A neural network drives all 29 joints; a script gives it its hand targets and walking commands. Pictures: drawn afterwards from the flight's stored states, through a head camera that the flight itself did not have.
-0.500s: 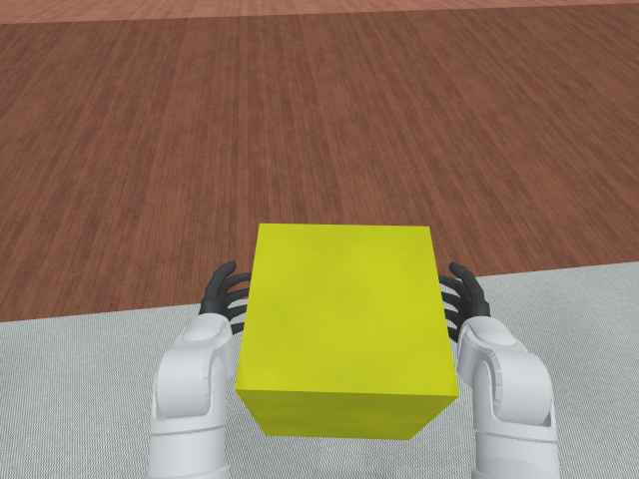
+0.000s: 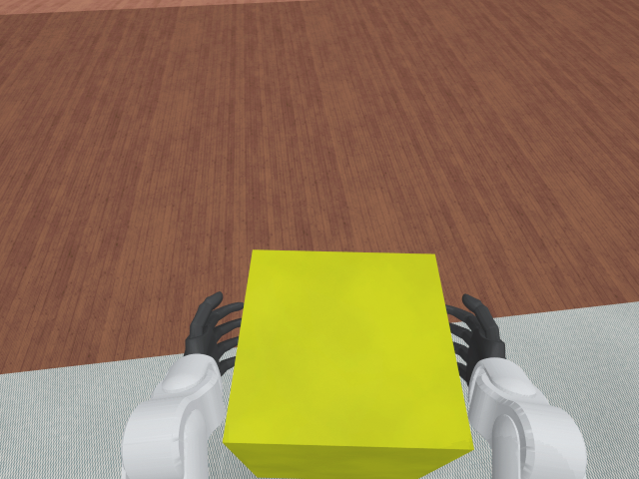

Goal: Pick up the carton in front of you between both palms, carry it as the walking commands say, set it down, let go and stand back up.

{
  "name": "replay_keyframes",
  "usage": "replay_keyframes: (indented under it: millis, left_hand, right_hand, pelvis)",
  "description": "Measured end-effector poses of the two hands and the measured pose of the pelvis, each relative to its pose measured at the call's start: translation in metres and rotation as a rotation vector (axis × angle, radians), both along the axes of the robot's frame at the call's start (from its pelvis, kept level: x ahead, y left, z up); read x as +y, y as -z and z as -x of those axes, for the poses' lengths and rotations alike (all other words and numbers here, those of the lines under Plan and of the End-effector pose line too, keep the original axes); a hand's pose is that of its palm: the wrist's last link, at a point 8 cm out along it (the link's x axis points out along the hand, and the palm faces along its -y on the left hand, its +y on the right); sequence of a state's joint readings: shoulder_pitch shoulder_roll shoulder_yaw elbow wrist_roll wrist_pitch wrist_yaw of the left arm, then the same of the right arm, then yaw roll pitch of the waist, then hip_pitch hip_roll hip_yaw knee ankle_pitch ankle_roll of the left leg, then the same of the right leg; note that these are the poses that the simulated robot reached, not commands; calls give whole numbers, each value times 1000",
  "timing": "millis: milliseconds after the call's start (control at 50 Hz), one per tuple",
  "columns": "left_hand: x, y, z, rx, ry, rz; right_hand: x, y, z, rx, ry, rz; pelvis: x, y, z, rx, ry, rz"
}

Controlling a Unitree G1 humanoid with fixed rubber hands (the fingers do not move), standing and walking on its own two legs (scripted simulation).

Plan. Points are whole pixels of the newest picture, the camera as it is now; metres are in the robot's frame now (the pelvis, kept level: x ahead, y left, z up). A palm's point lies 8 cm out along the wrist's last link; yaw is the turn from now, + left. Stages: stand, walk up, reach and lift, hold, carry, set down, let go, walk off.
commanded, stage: carry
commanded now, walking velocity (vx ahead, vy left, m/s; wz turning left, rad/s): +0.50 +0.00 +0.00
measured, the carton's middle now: (338, 375) +0.24 +0.01 +0.02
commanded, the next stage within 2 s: none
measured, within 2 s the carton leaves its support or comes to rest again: neither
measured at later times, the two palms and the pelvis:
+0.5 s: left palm (268, 178) +0.55 +0.14 +0.11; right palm (448, 182) +0.56 -0.16 +0.10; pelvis +0.32 -0.02 +0.00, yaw +2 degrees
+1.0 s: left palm (281, 69) +0.98 +0.17 +0.13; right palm (409, 67) +0.98 -0.14 +0.13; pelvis +0.65 +0.01 +0.00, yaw +1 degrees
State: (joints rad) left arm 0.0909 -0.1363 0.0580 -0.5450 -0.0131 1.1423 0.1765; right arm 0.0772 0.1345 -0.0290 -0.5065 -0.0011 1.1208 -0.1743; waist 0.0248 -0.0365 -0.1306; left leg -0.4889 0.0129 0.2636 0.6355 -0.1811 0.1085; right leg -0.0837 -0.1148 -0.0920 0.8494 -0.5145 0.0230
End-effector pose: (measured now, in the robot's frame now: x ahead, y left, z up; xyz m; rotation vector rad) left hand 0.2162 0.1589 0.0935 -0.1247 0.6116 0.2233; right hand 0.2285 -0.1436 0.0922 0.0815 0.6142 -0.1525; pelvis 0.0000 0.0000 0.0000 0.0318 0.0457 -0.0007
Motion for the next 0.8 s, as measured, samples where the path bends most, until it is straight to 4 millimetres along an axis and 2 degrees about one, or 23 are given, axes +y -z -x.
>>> replay_keyframes:
  millis: [60,120,180,240,360,480,540,660,740,800]
  left_hand:
    - [-3,-2,-39,57,69,-4]
    - [-8,-8,-74,85,122,-7]
    - [-8,-14,-108,80,137,-4]
    - [-6,-20,-143,59,124,1]
    - [-4,-26,-219,4,64,5]
    - [-19,-16,-315,-35,27,-15]
    - [-25,-14,-359,-15,9,-27]
    - [-21,-42,-437,-32,-47,-22]
    - [-18,-64,-506,-87,-55,-15]
    - [-16,-73,-564,-110,-43,-18]
  right_hand:
    - [-1,1,-19,58,43,-18]
    - [-5,-8,-41,89,92,-14]
    - [-5,-18,-72,85,107,-7]
    - [-3,-27,-112,65,92,2]
    - [-3,-33,-205,10,34,3]
    - [-17,-12,-309,-31,2,-31]
    - [-22,-9,-360,-12,-19,-43]
    - [-19,-37,-454,-32,-69,-44]
    - [-18,-58,-523,-83,-35,-41]
    - [-18,-67,-576,-106,1,-25]
  pelvis:
    - [9,-12,-29,5,17,13]
    - [15,-25,-60,13,22,31]
    - [16,-34,-94,21,20,49]
    - [15,-39,-131,26,15,60]
    - [4,-32,-213,22,1,57]
    - [-17,-3,-311,1,-28,56]
    - [-26,-4,-347,4,-44,61]
    - [-35,-26,-413,18,-55,32]
    - [-33,-33,-461,29,-47,24]
    - [-27,-32,-501,33,-40,27]
